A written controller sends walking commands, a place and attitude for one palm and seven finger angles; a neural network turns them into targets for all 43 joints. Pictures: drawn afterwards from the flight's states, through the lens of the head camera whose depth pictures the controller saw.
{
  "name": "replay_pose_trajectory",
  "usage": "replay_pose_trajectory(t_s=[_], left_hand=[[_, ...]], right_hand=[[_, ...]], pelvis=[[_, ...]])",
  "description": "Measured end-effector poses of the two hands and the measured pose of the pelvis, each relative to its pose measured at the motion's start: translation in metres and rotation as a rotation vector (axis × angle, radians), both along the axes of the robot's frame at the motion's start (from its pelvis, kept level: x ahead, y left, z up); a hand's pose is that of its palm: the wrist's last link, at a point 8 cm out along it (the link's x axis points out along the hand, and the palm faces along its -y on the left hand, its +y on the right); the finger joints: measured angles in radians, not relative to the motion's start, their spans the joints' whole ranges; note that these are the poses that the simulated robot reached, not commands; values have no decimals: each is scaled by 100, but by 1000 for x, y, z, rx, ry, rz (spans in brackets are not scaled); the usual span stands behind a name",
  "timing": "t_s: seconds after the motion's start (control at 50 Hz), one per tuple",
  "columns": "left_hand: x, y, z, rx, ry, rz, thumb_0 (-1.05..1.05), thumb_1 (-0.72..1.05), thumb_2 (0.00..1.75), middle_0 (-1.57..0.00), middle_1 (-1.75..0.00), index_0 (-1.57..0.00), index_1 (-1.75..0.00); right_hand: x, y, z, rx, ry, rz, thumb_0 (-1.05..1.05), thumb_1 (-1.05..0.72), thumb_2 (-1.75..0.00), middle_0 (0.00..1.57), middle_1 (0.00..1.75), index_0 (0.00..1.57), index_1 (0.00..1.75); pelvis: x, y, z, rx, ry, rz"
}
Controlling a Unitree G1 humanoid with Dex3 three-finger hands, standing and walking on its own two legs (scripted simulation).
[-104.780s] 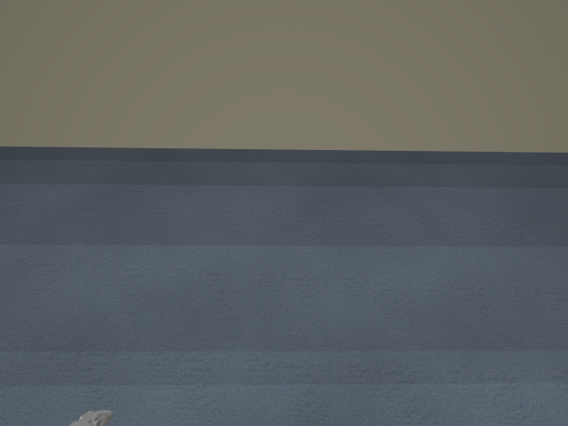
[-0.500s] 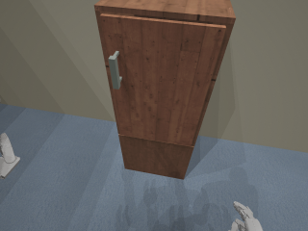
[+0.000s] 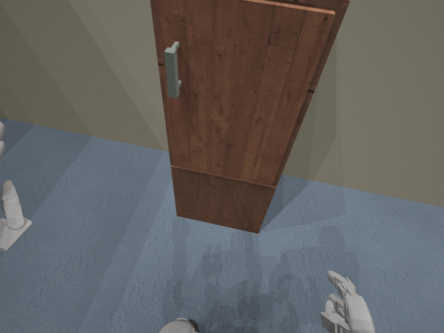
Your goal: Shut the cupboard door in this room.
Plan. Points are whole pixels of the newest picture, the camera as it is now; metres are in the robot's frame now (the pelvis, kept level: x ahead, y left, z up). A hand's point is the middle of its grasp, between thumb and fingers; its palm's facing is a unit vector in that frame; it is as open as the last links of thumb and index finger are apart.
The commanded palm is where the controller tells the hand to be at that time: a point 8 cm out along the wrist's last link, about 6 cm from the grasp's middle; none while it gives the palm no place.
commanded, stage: step back with the hand held close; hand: left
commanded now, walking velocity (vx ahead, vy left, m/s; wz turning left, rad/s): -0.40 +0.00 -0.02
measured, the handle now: (175, 70) +0.67 +0.17 +0.10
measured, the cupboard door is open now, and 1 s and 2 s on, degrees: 0 0 0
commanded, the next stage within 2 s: stop stepping back and stand still in 0.14 s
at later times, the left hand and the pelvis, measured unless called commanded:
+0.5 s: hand out of the picture +0.13 +0.27 +0.17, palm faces +0.38 -0.82 -0.44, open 7.4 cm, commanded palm +0.06 +0.31 +0.19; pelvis -0.09 +0.01 +0.01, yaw -2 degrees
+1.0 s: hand out of the picture +0.11 +0.28 +0.19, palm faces +0.34 -0.80 -0.49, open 7.4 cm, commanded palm +0.06 +0.32 +0.19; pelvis -0.09 +0.03 +0.01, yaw -2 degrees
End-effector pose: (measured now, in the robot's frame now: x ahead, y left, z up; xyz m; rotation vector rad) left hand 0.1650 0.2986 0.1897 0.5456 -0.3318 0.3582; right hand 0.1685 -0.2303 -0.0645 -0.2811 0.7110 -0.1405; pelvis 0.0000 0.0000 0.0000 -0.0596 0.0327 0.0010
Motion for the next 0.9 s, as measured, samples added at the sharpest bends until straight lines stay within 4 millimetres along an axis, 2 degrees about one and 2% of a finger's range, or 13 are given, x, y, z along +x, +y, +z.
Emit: replay_pose_trajectory(t_s=[0.06,0.1,0.2,0.26,0.3,0.42,0.48,0.54,0.66,0.72,0.8,0.86,0.9], left_hand=[[-14,-6,4,11,-8,-31,2,89,90,-21,-30,-21,-30],[-24,-4,9,23,-26,-30,2,88,90,-21,-30,-21,-30],[-40,23,15,41,-75,18,2,88,90,-21,-30,-22,-30],[-49,39,11,31,-32,58,1,88,90,-21,-30,-21,-30],[-56,44,8,8,4,74,2,89,90,-21,-30,-21,-30],[-74,25,0,-55,47,32,2,89,90,-21,-30,-21,-30],[-78,13,-4,-28,50,-7,2,89,90,-21,-30,-21,-30],[-81,8,-3,-39,61,-25,2,89,90,-21,-30,-21,-30],[-98,14,1,-25,22,-10,2,88,90,-21,-30,-21,-30],[-97,27,-3,-43,-38,23,2,88,90,-21,-30,-21,-30],[-81,42,-11,-97,-68,60,2,89,90,-21,-30,-21,-30],[-71,39,-7,-99,-37,47,2,89,90,-21,-30,-21,-30],[-72,30,2,-65,-14,9,2,89,90,-21,-30,-21,-30]], right_hand=[[-6,0,7,5,-23,-3,2,-90,-90,20,30,20,30],[-12,0,10,-6,-19,-8,1,-90,-90,20,30,20,30],[-31,6,11,-47,19,-22,1,-90,-90,20,30,20,30],[-45,13,13,-44,27,-17,1,-90,-90,20,30,20,30],[-54,19,15,-32,26,-10,2,-90,-90,20,30,20,30],[-80,30,18,1,11,14,1,-90,-90,20,30,20,30],[-91,27,9,10,-2,20,1,-90,-90,21,30,20,30],[-109,21,3,24,15,-11,1,-90,-90,21,30,20,30],[-141,3,-8,4,44,-96,1,-90,-90,21,30,20,30],[-149,-4,-17,-26,72,-125,2,-90,-90,20,30,20,30],[-150,-1,-21,-37,81,-148,2,-90,-90,20,30,20,30],[-147,12,-12,-7,50,-132,2,-90,-90,20,29,20,30],[-145,21,-5,22,24,-112,2,-90,-90,20,29,20,30]], pelvis=[[-8,-1,1,4,-6,11],[-11,2,3,10,-4,18],[-25,15,3,0,10,43],[-38,20,8,-11,12,36],[-45,21,12,-23,23,27],[-64,17,15,-4,52,-13],[-81,12,6,36,56,-37],[-93,11,6,12,21,-25],[-86,14,-2,6,-40,-24],[-78,21,-8,4,-69,-14],[-77,30,-11,30,-78,-19],[-87,30,-4,45,-64,-33],[-92,29,2,45,-52,-31]])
